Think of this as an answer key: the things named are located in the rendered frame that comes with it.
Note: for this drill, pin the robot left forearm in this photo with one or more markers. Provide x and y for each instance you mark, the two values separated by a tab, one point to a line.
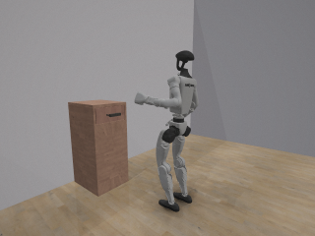
165	103

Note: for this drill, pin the right robot upper arm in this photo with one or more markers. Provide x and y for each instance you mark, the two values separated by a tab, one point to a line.
195	100

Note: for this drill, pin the cabinet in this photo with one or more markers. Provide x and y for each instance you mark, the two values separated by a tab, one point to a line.
99	151

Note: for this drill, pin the left robot shin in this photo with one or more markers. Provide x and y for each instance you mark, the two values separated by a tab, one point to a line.
166	183

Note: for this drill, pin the drawer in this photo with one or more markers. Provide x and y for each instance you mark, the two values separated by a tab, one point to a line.
101	114

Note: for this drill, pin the left robot upper arm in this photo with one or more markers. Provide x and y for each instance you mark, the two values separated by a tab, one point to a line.
173	83

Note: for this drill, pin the right robot foot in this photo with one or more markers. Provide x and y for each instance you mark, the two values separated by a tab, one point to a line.
179	196

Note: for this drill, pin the robot left hand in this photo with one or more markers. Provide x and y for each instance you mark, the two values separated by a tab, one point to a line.
140	98

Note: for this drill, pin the handle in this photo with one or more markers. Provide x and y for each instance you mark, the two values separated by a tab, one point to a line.
114	114

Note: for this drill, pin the robot right forearm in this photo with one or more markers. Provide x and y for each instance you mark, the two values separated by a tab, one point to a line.
190	111

